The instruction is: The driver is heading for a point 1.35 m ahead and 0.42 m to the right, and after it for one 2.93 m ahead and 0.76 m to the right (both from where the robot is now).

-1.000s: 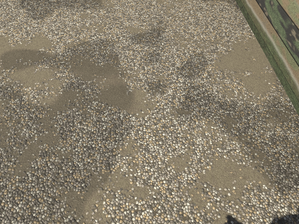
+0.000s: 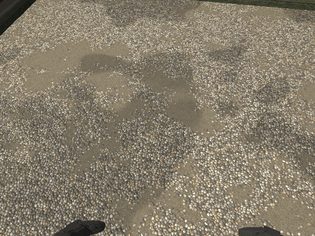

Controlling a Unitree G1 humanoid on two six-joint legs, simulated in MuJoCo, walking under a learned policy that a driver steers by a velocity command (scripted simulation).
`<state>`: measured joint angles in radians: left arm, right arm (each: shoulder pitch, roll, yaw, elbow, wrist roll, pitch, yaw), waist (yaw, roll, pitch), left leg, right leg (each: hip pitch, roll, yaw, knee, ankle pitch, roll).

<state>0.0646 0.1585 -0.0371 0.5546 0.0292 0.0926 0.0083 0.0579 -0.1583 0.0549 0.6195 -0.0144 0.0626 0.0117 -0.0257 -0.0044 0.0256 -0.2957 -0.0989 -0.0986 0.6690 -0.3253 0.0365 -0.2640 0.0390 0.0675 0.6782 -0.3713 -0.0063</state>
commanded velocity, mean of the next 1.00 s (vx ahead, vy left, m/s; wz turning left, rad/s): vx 0.44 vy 0.00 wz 0.01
